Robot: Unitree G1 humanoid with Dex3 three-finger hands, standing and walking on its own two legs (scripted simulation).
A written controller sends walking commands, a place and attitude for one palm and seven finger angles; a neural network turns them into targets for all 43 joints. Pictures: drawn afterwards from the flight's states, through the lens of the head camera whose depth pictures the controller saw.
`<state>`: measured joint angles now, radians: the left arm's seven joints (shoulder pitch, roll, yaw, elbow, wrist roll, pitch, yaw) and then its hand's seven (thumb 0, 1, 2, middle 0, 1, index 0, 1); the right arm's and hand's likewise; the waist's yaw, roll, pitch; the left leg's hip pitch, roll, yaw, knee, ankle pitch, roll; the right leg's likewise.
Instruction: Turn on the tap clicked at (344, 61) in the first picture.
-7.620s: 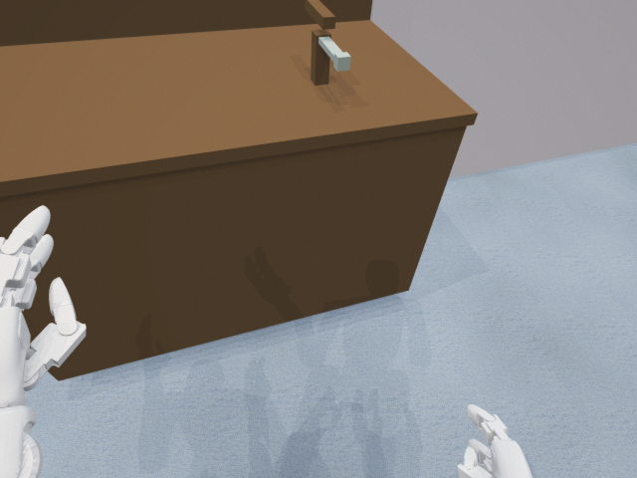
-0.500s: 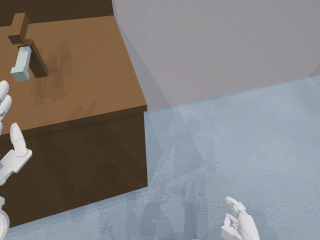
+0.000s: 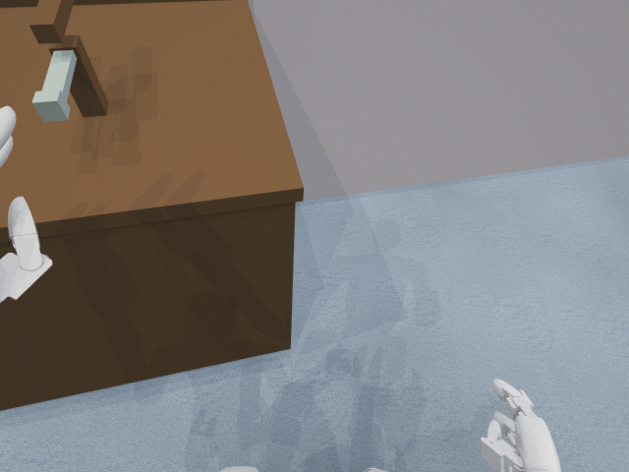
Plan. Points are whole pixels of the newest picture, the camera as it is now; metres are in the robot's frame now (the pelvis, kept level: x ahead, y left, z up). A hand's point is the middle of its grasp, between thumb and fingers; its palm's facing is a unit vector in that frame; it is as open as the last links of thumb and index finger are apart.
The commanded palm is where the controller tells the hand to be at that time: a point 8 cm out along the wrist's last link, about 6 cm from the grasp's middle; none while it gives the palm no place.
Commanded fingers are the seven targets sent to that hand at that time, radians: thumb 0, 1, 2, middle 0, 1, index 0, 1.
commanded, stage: come to a stop and stand still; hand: left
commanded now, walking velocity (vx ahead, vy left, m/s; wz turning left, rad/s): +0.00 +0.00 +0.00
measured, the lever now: (51, 105) +0.48 +0.39 +0.16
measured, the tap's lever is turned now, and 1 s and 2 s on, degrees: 0 0 0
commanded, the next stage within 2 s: look again from close up in 1.26 s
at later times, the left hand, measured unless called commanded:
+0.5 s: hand out of the picture +0.18 +0.31 +0.19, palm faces +0.51 -0.82 -0.27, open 7.4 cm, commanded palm +0.12 +0.33 +0.19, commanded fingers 0.00 0.90 0.90 -0.20 -0.30 -0.20 -0.30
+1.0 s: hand (38, 274) +0.24 +0.28 +0.17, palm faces +0.40 -0.84 -0.38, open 7.4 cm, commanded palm +0.18 +0.31 +0.19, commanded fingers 0.00 0.90 0.90 -0.20 -0.30 -0.20 -0.30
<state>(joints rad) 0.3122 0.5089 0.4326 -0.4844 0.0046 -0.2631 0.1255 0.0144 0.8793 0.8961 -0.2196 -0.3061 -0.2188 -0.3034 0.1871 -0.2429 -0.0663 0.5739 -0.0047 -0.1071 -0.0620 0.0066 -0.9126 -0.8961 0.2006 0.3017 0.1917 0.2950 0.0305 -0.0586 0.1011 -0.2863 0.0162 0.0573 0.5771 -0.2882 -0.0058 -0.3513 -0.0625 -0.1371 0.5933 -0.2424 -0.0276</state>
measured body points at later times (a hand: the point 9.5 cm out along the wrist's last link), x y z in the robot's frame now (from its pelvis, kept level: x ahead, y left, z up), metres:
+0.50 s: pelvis -0.03 +0.05 +0.01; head -0.04 +0.06 +0.46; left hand +0.15 +0.35 +0.21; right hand +0.15 -0.14 -0.07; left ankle +0.01 +0.12 -0.73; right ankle +0.05 -0.09 -0.73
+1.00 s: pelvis +0.03 +0.02 +0.02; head +0.05 +0.03 +0.47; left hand +0.22 +0.32 +0.19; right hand +0.21 -0.20 -0.06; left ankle +0.01 +0.12 -0.73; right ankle +0.05 -0.09 -0.73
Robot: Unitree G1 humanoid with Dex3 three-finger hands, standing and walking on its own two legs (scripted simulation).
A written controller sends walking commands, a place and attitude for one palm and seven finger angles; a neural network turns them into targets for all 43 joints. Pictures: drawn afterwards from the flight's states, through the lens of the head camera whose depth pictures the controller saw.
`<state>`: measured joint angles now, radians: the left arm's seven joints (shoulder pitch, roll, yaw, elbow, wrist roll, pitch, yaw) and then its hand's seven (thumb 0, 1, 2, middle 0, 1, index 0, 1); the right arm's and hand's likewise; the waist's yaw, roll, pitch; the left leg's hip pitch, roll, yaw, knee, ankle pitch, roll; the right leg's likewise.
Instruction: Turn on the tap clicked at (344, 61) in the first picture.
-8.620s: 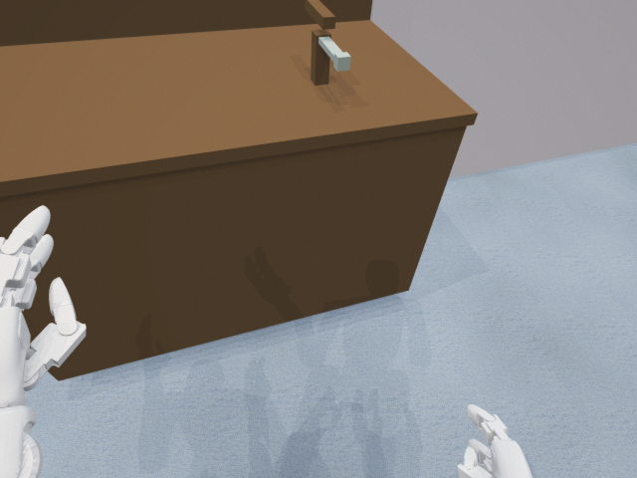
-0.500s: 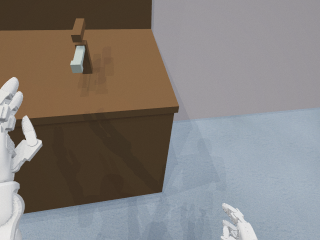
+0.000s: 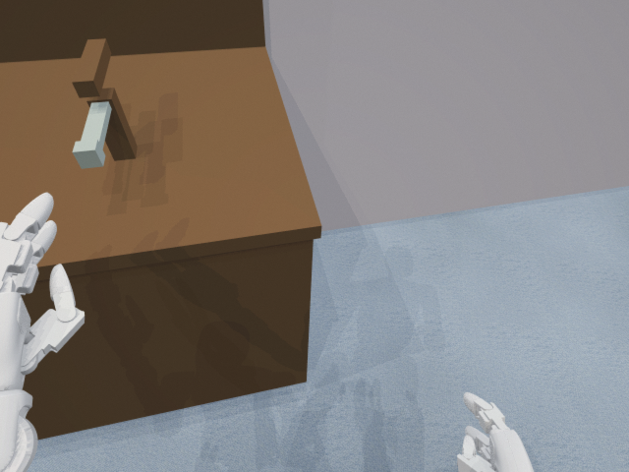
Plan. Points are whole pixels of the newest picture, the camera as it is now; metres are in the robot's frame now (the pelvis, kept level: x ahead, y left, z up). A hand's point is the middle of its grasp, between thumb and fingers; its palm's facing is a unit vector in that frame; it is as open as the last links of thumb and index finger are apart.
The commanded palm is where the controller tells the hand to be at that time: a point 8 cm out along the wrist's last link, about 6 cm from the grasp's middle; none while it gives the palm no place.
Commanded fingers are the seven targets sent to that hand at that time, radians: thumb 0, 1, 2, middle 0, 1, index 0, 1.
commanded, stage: come to a stop and stand still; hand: left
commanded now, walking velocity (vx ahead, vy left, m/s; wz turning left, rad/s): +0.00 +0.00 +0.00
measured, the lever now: (89, 154) +0.47 +0.35 +0.14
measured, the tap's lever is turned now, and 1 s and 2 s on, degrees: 0 0 0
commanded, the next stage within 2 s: look again from close up in 0.26 s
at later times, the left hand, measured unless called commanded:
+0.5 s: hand (66, 320) +0.22 +0.25 +0.15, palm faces +0.41 -0.85 -0.34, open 7.4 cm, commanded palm +0.16 +0.29 +0.17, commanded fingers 0.00 0.90 0.90 -0.20 -0.30 -0.20 -0.30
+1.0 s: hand (68, 317) +0.22 +0.25 +0.15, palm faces +0.42 -0.84 -0.36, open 7.4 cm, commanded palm +0.17 +0.28 +0.17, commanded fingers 0.00 0.90 0.90 -0.20 -0.30 -0.20 -0.30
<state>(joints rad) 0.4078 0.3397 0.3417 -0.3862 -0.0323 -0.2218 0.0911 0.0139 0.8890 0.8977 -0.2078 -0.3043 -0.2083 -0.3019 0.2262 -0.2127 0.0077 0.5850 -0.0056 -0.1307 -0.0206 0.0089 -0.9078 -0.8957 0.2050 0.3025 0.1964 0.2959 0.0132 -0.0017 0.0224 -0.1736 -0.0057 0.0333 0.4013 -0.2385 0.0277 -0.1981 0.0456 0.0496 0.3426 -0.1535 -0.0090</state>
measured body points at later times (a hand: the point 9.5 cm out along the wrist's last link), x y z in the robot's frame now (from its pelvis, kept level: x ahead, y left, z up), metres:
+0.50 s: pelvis +0.00 +0.00 +0.00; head +0.01 +0.01 +0.45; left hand +0.19 +0.30 +0.17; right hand +0.19 -0.22 -0.07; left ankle -0.02 +0.10 -0.75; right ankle +0.02 -0.12 -0.75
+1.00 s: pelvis +0.01 +0.00 -0.01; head +0.01 +0.01 +0.44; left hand +0.19 +0.30 +0.17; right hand +0.17 -0.22 -0.09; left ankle -0.02 +0.10 -0.75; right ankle +0.02 -0.12 -0.75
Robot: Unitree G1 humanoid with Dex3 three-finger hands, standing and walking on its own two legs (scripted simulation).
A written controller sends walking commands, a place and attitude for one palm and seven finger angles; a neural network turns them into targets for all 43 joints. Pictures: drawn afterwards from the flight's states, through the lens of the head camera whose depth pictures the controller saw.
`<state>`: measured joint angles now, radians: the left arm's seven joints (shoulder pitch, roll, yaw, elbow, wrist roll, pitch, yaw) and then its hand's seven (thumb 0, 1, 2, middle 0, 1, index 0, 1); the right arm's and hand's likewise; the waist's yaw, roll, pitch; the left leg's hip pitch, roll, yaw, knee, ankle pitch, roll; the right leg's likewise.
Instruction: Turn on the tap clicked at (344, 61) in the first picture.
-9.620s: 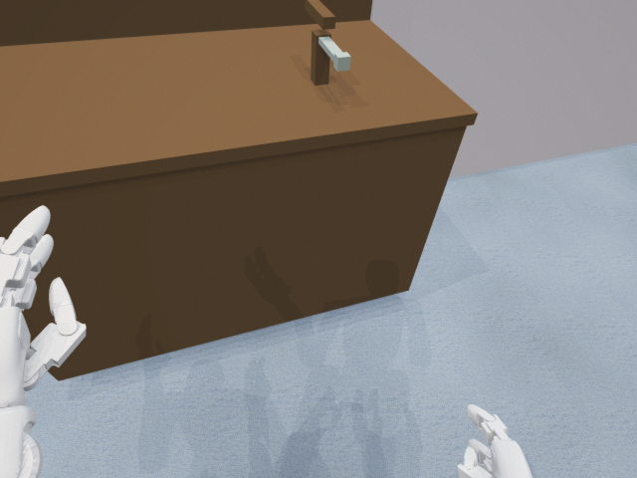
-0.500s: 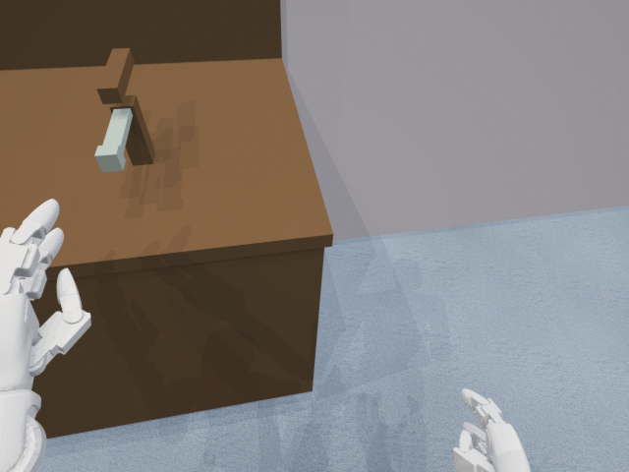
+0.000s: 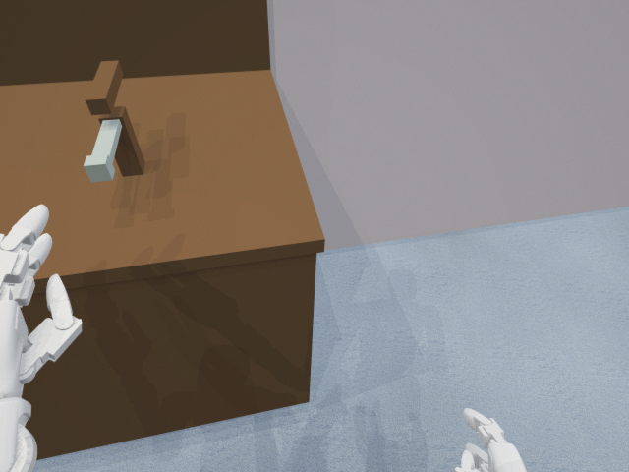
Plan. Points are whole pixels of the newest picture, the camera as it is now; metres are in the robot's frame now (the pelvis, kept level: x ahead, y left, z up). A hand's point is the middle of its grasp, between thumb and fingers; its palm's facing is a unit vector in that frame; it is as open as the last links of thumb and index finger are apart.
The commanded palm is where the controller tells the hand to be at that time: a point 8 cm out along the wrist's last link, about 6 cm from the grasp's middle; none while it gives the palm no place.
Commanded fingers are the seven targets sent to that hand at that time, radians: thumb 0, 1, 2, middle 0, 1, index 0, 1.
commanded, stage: shuffle to correct the standing spot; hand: left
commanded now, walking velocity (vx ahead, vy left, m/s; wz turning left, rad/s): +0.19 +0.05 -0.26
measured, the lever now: (99, 168) +0.45 +0.35 +0.15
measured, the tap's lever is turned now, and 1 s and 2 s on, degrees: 0 0 0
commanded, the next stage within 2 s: come to a stop and stand still in 0.34 s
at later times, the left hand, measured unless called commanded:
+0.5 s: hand (157, 218) +0.35 +0.22 +0.16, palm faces +0.31 -0.85 -0.42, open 7.4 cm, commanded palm +0.29 +0.26 +0.18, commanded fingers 0.00 0.90 0.90 -0.20 -0.30 -0.20 -0.30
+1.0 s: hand (154, 198) +0.38 +0.24 +0.17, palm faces +0.31 -0.88 -0.37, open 7.4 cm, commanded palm +0.33 +0.27 +0.18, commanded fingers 0.00 0.90 0.90 -0.20 -0.30 -0.20 -0.30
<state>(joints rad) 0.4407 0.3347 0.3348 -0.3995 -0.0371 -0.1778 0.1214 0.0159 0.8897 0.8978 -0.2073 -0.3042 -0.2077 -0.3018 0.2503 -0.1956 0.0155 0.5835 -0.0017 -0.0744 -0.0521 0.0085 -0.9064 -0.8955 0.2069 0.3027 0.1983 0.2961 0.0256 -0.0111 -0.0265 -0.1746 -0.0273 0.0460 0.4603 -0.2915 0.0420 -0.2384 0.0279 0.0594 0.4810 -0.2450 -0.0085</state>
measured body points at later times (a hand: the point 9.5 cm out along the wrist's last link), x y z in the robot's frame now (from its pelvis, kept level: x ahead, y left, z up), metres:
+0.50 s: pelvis +0.10 +0.00 -0.01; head +0.12 +0.00 +0.44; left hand +0.32 +0.27 +0.19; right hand +0.23 -0.23 -0.10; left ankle +0.07 +0.12 -0.74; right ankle +0.06 -0.09 -0.68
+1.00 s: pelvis +0.13 +0.02 -0.01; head +0.15 +0.04 +0.44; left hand +0.35 +0.28 +0.19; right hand +0.27 -0.24 -0.07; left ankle +0.18 +0.12 -0.74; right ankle +0.14 -0.09 -0.73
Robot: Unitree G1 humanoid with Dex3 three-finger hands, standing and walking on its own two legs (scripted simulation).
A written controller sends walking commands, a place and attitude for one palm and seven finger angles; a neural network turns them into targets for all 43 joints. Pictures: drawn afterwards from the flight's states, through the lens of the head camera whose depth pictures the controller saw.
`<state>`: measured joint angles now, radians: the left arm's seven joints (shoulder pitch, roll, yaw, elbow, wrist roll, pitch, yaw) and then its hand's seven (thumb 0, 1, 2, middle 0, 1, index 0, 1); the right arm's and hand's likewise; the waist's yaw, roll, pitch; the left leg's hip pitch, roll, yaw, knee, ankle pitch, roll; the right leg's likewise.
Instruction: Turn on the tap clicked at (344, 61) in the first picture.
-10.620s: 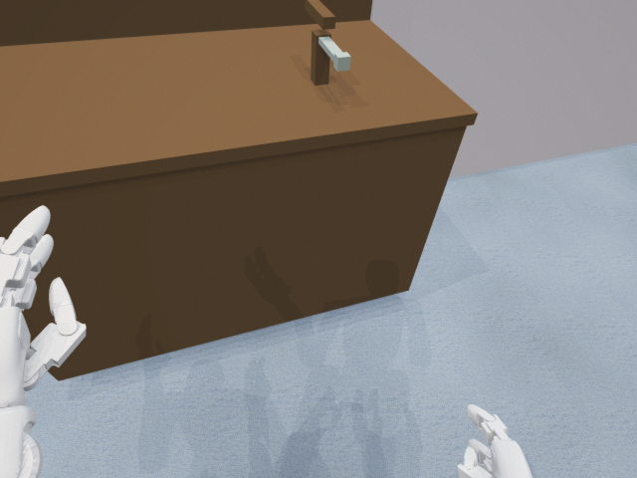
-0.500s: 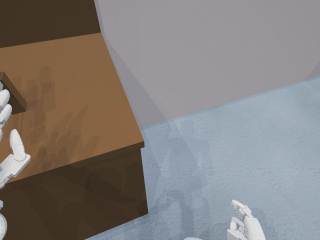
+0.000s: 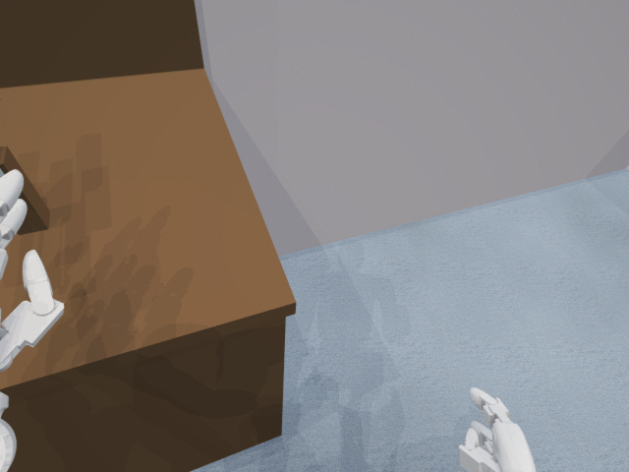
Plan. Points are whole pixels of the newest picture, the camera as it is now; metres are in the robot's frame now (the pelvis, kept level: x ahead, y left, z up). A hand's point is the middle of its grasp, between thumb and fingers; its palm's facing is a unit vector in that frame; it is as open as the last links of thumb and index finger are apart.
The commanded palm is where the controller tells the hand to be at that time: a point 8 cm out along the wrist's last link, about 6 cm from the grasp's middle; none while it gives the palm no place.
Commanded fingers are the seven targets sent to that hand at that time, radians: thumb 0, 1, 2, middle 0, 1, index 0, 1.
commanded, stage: come to a stop and stand still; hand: left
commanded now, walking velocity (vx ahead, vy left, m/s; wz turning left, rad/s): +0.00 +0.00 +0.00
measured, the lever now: out of the picture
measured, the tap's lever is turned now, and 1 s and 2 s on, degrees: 0 0 0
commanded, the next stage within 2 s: look again from close up in 1.16 s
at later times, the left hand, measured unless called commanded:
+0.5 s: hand (29, 274) +0.23 +0.29 +0.18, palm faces +0.44 -0.83 -0.36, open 7.4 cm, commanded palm +0.15 +0.29 +0.18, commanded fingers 0.00 0.90 0.90 -0.20 -0.30 -0.20 -0.30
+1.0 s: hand (68, 270) +0.25 +0.27 +0.17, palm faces +0.37 -0.87 -0.33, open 7.4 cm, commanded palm +0.19 +0.30 +0.18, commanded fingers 0.00 0.90 0.90 -0.20 -0.30 -0.20 -0.30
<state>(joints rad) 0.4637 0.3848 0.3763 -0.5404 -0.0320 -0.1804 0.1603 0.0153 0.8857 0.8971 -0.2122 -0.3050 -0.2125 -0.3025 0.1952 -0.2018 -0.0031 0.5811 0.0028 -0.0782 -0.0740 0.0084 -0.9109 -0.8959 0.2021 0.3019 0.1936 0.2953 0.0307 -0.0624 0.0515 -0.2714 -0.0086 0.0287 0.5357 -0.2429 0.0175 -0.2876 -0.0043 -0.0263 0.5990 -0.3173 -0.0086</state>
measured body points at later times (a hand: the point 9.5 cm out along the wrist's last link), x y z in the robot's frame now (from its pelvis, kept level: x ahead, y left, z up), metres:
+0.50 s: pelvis -0.02 +0.02 +0.01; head +0.01 +0.03 +0.46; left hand +0.20 +0.33 +0.20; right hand +0.14 -0.22 -0.07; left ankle +0.03 +0.11 -0.73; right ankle +0.00 -0.11 -0.73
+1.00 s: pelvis +0.02 +0.02 +0.01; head +0.03 +0.04 +0.46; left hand +0.22 +0.31 +0.19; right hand +0.21 -0.19 -0.05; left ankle +0.03 +0.11 -0.73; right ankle +0.00 -0.11 -0.73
